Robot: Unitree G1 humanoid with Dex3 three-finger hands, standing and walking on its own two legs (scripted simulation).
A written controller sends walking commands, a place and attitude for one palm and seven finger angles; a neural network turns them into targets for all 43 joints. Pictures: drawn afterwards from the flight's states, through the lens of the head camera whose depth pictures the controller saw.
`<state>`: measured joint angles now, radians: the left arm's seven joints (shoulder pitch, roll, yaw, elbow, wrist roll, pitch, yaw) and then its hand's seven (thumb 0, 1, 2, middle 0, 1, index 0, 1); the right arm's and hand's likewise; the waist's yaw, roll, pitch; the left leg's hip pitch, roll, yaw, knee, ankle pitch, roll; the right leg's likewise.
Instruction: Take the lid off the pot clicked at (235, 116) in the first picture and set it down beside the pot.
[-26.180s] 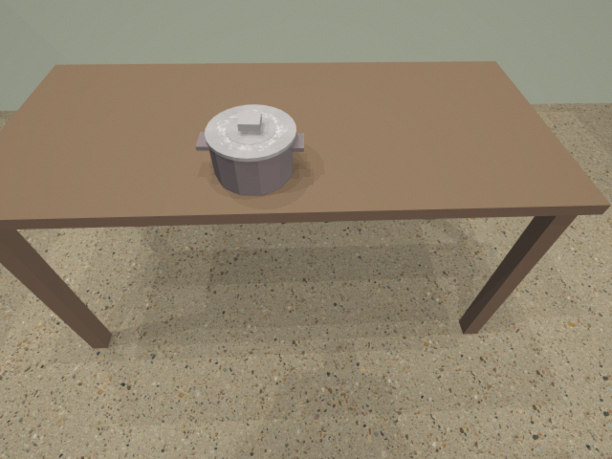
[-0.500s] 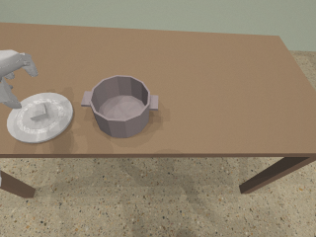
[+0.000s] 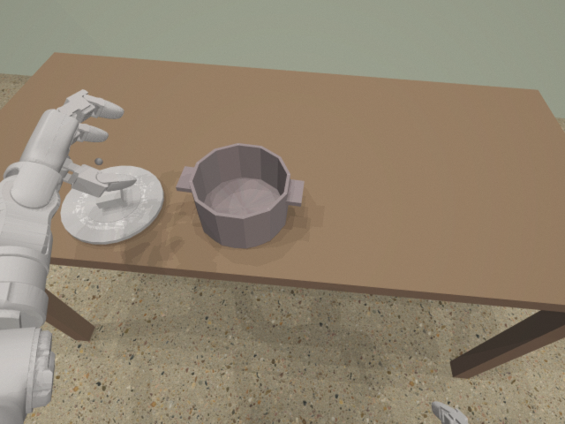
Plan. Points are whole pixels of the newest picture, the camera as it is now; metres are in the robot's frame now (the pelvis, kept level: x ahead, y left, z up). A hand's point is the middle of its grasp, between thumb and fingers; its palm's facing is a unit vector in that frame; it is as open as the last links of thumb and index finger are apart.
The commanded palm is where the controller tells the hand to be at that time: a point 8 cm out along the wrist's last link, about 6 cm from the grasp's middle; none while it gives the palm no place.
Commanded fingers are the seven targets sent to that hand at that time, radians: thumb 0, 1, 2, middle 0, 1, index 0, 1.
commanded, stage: draw the hand back to the body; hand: left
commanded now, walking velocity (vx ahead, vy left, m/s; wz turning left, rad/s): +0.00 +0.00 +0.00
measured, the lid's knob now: (109, 194) +0.49 +0.36 -0.04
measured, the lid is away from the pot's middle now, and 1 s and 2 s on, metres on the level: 0.25 0.25 0.25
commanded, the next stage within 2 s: step back with the hand held close in 1.64 s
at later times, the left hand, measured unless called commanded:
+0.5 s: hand (98, 174) +0.37 +0.25 +0.15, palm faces +0.46 -0.83 -0.32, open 9.3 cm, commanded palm +0.31 +0.29 +0.17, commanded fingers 0.00 0.61 0.81 -0.24 -0.49 -0.24 -0.49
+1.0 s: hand (85, 237) +0.28 +0.23 +0.16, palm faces +0.47 -0.83 -0.29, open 7.5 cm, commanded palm +0.22 +0.26 +0.18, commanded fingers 0.00 0.90 0.90 -0.20 -0.30 -0.20 -0.30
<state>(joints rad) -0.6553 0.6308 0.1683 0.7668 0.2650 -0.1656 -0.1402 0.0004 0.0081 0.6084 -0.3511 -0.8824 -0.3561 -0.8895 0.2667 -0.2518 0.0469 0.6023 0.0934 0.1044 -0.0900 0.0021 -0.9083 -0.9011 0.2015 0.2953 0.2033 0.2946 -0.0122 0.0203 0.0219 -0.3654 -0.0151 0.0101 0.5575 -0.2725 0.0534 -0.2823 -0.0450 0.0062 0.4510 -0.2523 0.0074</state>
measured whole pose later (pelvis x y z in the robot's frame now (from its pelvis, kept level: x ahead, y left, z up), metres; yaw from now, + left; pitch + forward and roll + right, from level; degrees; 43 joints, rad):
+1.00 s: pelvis +0.02 -0.05 +0.01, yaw +0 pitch -4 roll -1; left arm 0.12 0.36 0.35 -0.04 -0.09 -0.08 0.10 0.01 0.86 0.89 -0.21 -0.32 -0.21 -0.32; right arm 0.17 -0.25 0.03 0.66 0.04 -0.09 -0.07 0.01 -0.91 -0.90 0.20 0.30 0.20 0.29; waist 0.04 0.06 0.03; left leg -0.11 0.04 0.00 0.43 -0.26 -0.02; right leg -0.05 0.00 -0.01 0.37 -0.25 0.00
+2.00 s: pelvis -0.01 -0.02 +0.00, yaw -2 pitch -1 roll -1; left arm 0.55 0.35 0.35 -0.55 -0.06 -0.18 0.07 0.01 0.89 0.90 -0.21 -0.30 -0.21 -0.30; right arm 0.14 -0.23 0.01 0.56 0.02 -0.06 -0.05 0.01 -0.91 -0.90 0.20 0.30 0.20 0.30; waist 0.01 0.01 0.09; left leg -0.24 0.02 0.04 0.51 -0.25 0.02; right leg -0.19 -0.02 0.03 0.42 -0.22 0.05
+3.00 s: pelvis -0.13 -0.02 -0.02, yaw +0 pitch -1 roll -3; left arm 0.61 0.42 0.40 -0.65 -0.06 -0.28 0.13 0.01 0.89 0.90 -0.21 -0.30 -0.21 -0.30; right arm 0.21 -0.18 0.00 0.56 0.01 -0.14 -0.05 0.01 -0.90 -0.90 0.20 0.30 0.20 0.30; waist -0.02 0.00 0.07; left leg -0.52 0.05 0.01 0.67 -0.20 0.03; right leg -0.37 0.00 -0.05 0.64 -0.26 0.02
